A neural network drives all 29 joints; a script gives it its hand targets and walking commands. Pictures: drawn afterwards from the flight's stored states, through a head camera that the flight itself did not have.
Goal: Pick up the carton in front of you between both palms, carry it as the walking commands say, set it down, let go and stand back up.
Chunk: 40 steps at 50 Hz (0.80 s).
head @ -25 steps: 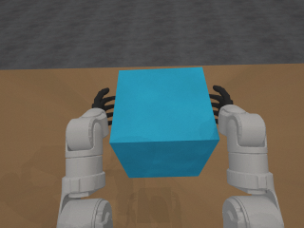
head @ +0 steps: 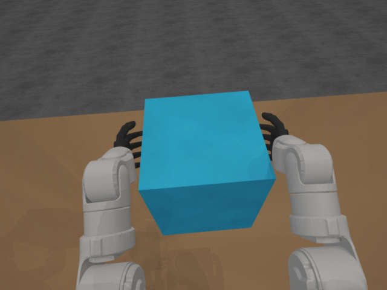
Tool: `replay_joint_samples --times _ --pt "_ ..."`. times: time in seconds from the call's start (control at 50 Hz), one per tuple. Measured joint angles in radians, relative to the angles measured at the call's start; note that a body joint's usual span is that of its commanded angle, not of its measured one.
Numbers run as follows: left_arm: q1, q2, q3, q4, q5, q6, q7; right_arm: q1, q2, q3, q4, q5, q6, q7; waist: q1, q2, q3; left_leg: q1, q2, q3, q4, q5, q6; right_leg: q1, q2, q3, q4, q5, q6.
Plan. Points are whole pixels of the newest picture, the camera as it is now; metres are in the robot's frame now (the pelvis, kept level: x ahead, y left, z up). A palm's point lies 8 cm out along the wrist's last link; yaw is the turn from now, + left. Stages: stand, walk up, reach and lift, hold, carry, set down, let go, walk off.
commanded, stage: carry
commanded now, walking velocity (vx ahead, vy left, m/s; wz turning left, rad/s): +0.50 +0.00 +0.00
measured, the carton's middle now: (202, 168) +0.37 -0.03 +0.06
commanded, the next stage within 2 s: none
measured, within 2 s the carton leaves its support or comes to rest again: neither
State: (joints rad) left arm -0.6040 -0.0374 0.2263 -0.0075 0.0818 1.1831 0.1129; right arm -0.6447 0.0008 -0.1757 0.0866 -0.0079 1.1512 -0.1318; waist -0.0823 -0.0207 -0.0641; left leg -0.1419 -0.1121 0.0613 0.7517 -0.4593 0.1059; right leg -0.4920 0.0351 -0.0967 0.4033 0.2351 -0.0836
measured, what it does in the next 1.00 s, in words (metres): goes down: right foot 0.05 m lower, then left foot 0.05 m lower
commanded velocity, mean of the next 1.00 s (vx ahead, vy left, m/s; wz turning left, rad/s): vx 0.50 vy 0.00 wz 0.00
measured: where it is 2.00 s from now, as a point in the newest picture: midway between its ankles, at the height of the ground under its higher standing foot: (191, 160)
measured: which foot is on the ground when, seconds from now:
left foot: down 0.00-0.02, up 0.04-0.50, down 0.52-1.00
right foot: up 0.00-0.00, down 0.02-0.54, up 0.56-1.00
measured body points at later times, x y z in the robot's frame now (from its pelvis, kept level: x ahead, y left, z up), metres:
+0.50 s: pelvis +0.30 +0.00 -0.05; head +0.32 -0.01 +0.40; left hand +0.66 +0.16 +0.08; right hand +0.67 -0.14 +0.07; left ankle +0.44 +0.07 -0.77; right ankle +0.13 -0.05 -0.74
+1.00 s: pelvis +0.60 -0.01 -0.09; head +0.62 +0.00 +0.36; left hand +0.98 +0.12 +0.02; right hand +0.96 -0.18 +0.03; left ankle +0.45 +0.05 -0.79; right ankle +0.74 -0.10 -0.81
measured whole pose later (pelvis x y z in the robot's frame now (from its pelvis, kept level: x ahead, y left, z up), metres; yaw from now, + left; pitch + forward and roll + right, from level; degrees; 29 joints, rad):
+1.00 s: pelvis +0.60 -0.01 -0.09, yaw +0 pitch +5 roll +0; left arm -0.59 -0.03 0.22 0.00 0.07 1.17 0.13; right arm -0.63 0.01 -0.16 0.09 -0.02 1.14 -0.14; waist -0.09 -0.01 -0.06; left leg -0.16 -0.09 0.06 0.65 -0.41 0.11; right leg -0.60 0.01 -0.06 0.52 0.14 -0.07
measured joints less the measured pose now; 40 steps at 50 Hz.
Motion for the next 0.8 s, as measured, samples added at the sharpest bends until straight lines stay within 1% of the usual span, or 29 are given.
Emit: replay_joint_samples --times 0.02,0.04,0.06,0.08,0.1,0.12,0.16,0.22,0.3,0.34,0.4,0.44,0.48,0.52,0.54,0.56,0.58,0.6,0.62,0.66,0.74,0.8 --pt "-0.014 -0.002 -0.002 0.022 0.005 0.001 0.0 -0.009 -0.011 -0.001 0.014 0.003 0.005 0.002 0.01 -0.002 -0.015 -0.018 0.003 0.016 0.109 0.004 -0.013 0.037 0.0 -0.004 0.005 -0.011 -0.01" --pt "-0.028 -0.005 -0.004 0.046 0.012 -0.005 0.0 -0.026 -0.024 -0.004 0.038 0.006 0.004 0.005 0.031 0.023 -0.02 -0.063 0.018 0.006 0.243 -0.032 -0.039 0.03 0.019 -0.006 0.066 -0.126 -0.008" --pt "-0.041 -0.002 -0.007 0.075 0.016 -0.01 0.0 -0.036 -0.031 -0.01 0.062 0.008 0.003 0.007 0.052 0.038 -0.016 -0.125 0.024 -0.02 0.387 -0.08 -0.059 0.011 0.036 -0.011 0.136 -0.209 -0.02" --pt "-0.047 0.003 -0.013 0.103 0.014 -0.008 -0.001 -0.035 -0.032 -0.012 0.08 0.007 0.007 0.007 0.072 0.037 -0.012 -0.187 0.025 -0.037 0.501 -0.1 -0.064 0.004 0.042 -0.012 0.182 -0.259 -0.036" --pt "-0.043 0.009 -0.017 0.123 0.007 -0.002 -0.001 -0.028 -0.027 -0.011 0.092 0.001 0.015 0.007 0.09 0.028 -0.009 -0.243 0.03 -0.045 0.566 -0.091 -0.064 0.009 0.043 -0.009 0.204 -0.283 -0.053" --pt "-0.033 0.016 -0.02 0.134 -0.002 0.006 0.0 -0.02 -0.018 -0.01 0.098 -0.009 0.026 0.007 0.103 0.019 -0.005 -0.294 0.042 -0.05 0.583 -0.066 -0.064 0.021 0.042 -0.007 0.211 -0.293 -0.056" --pt "-0.013 0.028 -0.025 0.138 -0.025 0.017 0.002 -0.005 0.0 -0.009 0.09 -0.031 0.046 0.007 0.121 0.01 0.009 -0.38 0.075 -0.06 0.529 -0.022 -0.067 0.053 0.04 -0.005 0.208 -0.324 -0.059" --pt "-0.006 0.035 -0.03 0.132 -0.052 0.009 0.009 0.011 0.014 -0.015 0.055 -0.049 0.055 0.006 0.141 0.007 0.034 -0.481 0.122 -0.073 0.392 0.054 -0.076 0.101 0.037 -0.003 0.192 -0.365 -0.06" --pt "-0.013 0.03 -0.029 0.111 -0.064 -0.017 0.014 0.029 0.026 -0.03 -0.007 -0.059 0.042 0.005 0.155 0.007 0.053 -0.565 0.153 -0.077 0.231 0.219 -0.08 0.167 0.035 0.007 0.169 -0.417 -0.053" --pt "-0.016 0.026 -0.03 0.094 -0.067 -0.026 0.016 0.037 0.029 -0.035 -0.04 -0.06 0.038 0.004 0.159 0.01 0.054 -0.577 0.154 -0.072 0.144 0.311 -0.077 0.204 0.037 0.016 0.16 -0.448 -0.047" --pt "-0.027 0.021 -0.033 0.077 -0.068 -0.033 0.017 0.044 0.029 -0.042 -0.082 -0.06 0.039 0.004 0.166 0.021 0.044 -0.55 0.137 -0.052 -0.018 0.449 -0.067 0.262 0.045 0.029 0.164 -0.512 -0.038" --pt "-0.036 0.019 -0.036 0.083 -0.066 -0.036 0.016 0.044 0.026 -0.048 -0.092 -0.06 0.043 0.004 0.173 0.029 0.026 -0.507 0.116 -0.027 -0.137 0.539 -0.053 0.301 0.052 0.036 0.189 -0.572 -0.032" --pt "-0.045 0.024 -0.04 0.103 -0.067 -0.035 0.015 0.037 0.026 -0.052 -0.078 -0.063 0.046 0.005 0.179 0.034 0.003 -0.443 0.092 0.005 -0.25 0.613 -0.033 0.336 0.059 0.039 0.246 -0.65 -0.026" --pt "-0.051 0.039 -0.04 0.133 -0.07 -0.031 0.012 0.019 0.029 -0.05 -0.036 -0.073 0.047 0.006 0.175 0.048 -0.02 -0.347 0.083 0.035 -0.342 0.699 -0.019 0.345 0.067 0.019 0.389 -0.719 -0.016" --pt "-0.059 0.053 -0.042 0.155 -0.072 -0.031 0.007 0.009 0.034 -0.049 -0.011 -0.081 0.042 0.007 0.162 0.038 -0.032 -0.325 0.076 0.039 -0.318 0.627 -0.005 0.322 0.055 0.007 0.501 -0.716 -0.006" --pt "-0.072 0.067 -0.04 0.181 -0.076 -0.036 0.003 -0.001 0.04 -0.047 0.016 -0.091 0.031 0.007 0.14 0.009 -0.029 -0.344 0.054 0.047 -0.243 0.539 0.009 0.272 0.042 0.028 0.644 -0.757 0.018" --pt "-0.074 0.074 -0.036 0.203 -0.078 -0.039 -0.001 -0.011 0.041 -0.041 0.047 -0.097 0.026 0.008 0.12 0.001 -0.023 -0.36 0.044 0.05 -0.178 0.475 0.021 0.212 0.044 0.055 0.783 -0.787 0.031" --pt "-0.067 0.075 -0.036 0.217 -0.077 -0.036 -0.001 -0.011 0.039 -0.036 0.072 -0.097 0.026 0.008 0.102 0.006 -0.019 -0.363 0.041 0.047 -0.139 0.433 0.03 0.154 0.046 0.07 0.884 -0.79 0.033" --pt "-0.057 0.07 -0.04 0.227 -0.072 -0.03 -0.001 0.0 0.034 -0.032 0.084 -0.091 0.031 0.008 0.086 0.014 -0.015 -0.355 0.041 0.044 -0.124 0.415 0.029 0.101 0.041 0.078 0.937 -0.774 0.032" --pt "-0.041 0.053 -0.047 0.227 -0.053 -0.015 0.0 0.031 0.021 -0.023 0.084 -0.07 0.04 0.008 0.066 0.022 0.0 -0.326 0.039 0.039 -0.121 0.382 0.035 0.008 0.011 0.089 0.928 -0.724 0.035" --pt "-0.018 0.028 -0.048 0.18 -0.027 -0.005 0.008 0.056 0.008 -0.008 0.063 -0.031 0.028 -0.004 0.04 0.027 0.036 -0.264 0.041 0.037 -0.141 0.33 0.036 -0.135 -0.054 0.107 0.761 -0.641 0.051" --pt "-0.003 0.016 -0.032 0.136 -0.016 -0.016 0.013 0.056 0.013 -0.009 0.049 -0.024 0.004 -0.007 0.026 0.028 0.049 -0.218 0.042 0.031 -0.159 0.292 0.033 -0.207 -0.08 0.113 0.647 -0.539 0.06"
